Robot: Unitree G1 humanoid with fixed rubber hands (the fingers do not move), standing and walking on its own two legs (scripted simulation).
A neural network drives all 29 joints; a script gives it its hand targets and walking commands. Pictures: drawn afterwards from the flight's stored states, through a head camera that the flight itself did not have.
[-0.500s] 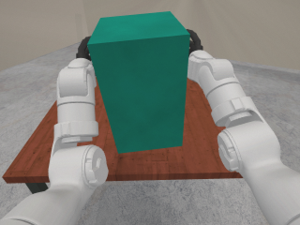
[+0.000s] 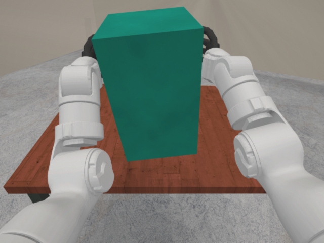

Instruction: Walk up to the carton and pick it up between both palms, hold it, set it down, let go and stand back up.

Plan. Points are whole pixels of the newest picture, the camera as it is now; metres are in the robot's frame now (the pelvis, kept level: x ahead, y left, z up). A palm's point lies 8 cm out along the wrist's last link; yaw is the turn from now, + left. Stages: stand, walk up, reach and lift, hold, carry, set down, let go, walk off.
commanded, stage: hold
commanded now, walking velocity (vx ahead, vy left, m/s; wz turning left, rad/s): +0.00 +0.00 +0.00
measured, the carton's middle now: (154, 86) +0.36 +0.01 +0.27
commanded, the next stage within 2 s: none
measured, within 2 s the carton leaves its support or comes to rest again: neither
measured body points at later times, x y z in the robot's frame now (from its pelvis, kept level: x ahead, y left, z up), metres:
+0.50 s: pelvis +0.01 +0.00 +0.00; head -0.09 +0.02 +0.44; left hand +0.39 +0.14 +0.32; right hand +0.39 -0.12 +0.33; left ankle +0.02 +0.15 -0.75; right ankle +0.01 -0.12 -0.75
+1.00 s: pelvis +0.01 +0.01 +0.00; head -0.09 +0.02 +0.44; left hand +0.39 +0.14 +0.32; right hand +0.39 -0.12 +0.33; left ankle +0.02 +0.15 -0.75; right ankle +0.01 -0.12 -0.75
